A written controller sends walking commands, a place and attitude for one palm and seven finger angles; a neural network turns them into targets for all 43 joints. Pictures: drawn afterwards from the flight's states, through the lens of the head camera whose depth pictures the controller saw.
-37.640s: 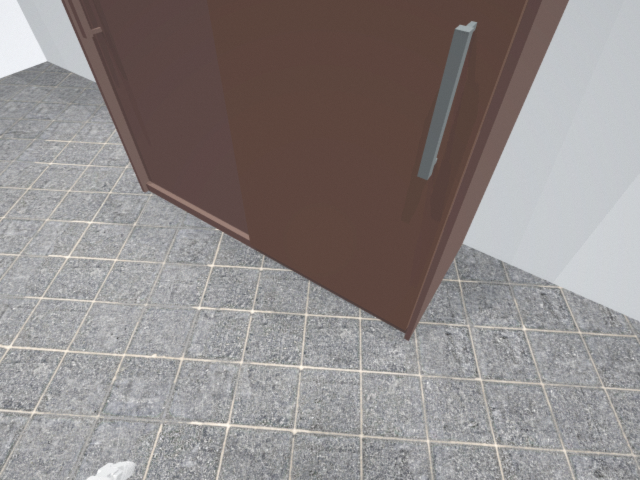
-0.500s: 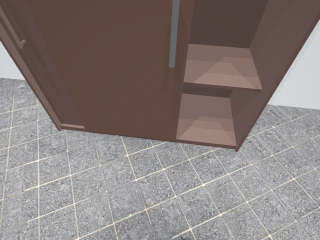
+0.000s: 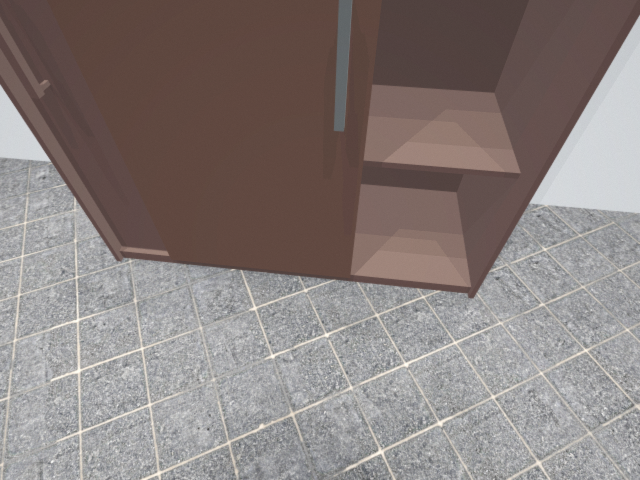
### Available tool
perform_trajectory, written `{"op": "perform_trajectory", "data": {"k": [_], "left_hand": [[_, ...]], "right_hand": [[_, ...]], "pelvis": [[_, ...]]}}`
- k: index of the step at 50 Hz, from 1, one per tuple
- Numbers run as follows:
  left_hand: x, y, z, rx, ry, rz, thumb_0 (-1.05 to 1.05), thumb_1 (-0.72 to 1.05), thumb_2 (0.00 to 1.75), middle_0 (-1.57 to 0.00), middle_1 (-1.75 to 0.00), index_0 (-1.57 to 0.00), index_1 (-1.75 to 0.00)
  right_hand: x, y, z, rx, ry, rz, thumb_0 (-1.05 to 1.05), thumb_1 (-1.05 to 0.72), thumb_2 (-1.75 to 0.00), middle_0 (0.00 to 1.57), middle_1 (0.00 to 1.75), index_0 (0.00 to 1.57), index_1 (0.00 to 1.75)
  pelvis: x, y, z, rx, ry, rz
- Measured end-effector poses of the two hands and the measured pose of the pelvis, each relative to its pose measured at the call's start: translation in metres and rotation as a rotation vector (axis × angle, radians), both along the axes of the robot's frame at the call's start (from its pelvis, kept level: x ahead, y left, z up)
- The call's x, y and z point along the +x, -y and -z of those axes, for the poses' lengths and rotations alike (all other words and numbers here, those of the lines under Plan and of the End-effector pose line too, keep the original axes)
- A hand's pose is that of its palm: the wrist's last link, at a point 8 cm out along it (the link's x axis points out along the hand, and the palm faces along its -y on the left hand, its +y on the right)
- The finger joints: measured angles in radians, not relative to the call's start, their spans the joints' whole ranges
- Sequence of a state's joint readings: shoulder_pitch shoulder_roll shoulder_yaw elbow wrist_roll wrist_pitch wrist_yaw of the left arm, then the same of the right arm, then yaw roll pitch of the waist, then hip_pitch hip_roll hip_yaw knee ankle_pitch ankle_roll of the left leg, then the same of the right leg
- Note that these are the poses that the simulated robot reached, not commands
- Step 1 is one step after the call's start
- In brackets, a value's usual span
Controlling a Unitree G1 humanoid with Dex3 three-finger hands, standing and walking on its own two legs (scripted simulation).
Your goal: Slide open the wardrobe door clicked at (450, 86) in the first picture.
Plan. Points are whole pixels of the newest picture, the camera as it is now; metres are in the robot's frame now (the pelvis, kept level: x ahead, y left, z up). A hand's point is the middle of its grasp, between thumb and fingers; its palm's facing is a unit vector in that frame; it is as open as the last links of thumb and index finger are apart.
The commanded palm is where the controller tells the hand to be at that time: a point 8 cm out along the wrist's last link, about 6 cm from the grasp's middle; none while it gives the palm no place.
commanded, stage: look to check the result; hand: right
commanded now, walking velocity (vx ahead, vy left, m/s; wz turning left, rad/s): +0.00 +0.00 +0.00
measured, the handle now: (343, 62) +0.87 +0.02 +0.10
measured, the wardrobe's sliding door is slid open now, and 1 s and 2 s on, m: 0.45 0.45 0.45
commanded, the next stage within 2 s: stand and wait in 0.08 s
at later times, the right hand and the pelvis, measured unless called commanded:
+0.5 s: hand out of the picture +0.04 -0.21 -0.17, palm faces -0.01 +0.97 -0.25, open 7.4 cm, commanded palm none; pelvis -0.01 +0.00 +0.00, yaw +0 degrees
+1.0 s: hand out of the picture +0.07 -0.23 -0.16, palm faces -0.02 +0.95 -0.30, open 7.4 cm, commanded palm none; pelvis +0.00 +0.01 +0.00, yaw -1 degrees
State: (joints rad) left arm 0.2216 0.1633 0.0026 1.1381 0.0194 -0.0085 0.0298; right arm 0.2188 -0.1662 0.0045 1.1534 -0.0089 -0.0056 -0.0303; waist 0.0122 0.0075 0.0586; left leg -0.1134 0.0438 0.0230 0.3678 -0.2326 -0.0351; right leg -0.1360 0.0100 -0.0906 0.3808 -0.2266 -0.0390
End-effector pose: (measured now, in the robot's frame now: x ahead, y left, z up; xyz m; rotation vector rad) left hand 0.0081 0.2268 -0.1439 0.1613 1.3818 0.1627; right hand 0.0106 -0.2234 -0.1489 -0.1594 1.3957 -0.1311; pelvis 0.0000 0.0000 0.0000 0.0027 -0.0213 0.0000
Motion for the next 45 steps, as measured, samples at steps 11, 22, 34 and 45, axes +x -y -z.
{"op": "perform_trajectory", "data": {"k": [11, 22, 34, 45], "left_hand": [[0.005, -0.006, -0.002, 0.015, 0.019, 0.012, 0.0, 0.91, 0.9, -0.2, -0.3, -0.2, -0.3], [0.01, -0.019, -0.006, 0.04, 0.027, 0.026, 0.0, 0.91, 0.9, -0.2, -0.3, -0.21, -0.3], [0.032, -0.039, -0.012, 0.075, 0.068, 0.051, 0.0, 0.9, 0.9, -0.2, -0.3, -0.21, -0.3], [0.058, -0.057, -0.021, 0.104, 0.119, 0.078, 0.0, 0.9, 0.9, -0.2, -0.3, -0.21, -0.3]], "right_hand": [[0.012, 0.012, -0.003, -0.022, 0.042, -0.012, 0.0, -0.9, -0.9, 0.2, 0.29, 0.2, 0.3], [0.019, 0.026, -0.008, -0.05, 0.053, -0.021, 0.0, -0.9, -0.9, 0.2, 0.29, 0.2, 0.3], [0.032, 0.038, -0.015, -0.082, 0.083, -0.032, 0.0, -0.9, -0.9, 0.2, 0.29, 0.2, 0.3], [0.048, 0.046, -0.021, -0.108, 0.123, -0.044, 0.0, -0.9, -0.9, 0.2, 0.29, 0.2, 0.3]], "pelvis": [[-0.004, 0.001, -0.001, 0.0, 0.001, 0.004], [-0.006, 0.002, -0.001, -0.001, -0.001, 0.006], [-0.005, -0.001, -0.002, -0.002, -0.003, 0.011], [-0.003, -0.007, -0.004, -0.002, -0.008, 0.015]]}}
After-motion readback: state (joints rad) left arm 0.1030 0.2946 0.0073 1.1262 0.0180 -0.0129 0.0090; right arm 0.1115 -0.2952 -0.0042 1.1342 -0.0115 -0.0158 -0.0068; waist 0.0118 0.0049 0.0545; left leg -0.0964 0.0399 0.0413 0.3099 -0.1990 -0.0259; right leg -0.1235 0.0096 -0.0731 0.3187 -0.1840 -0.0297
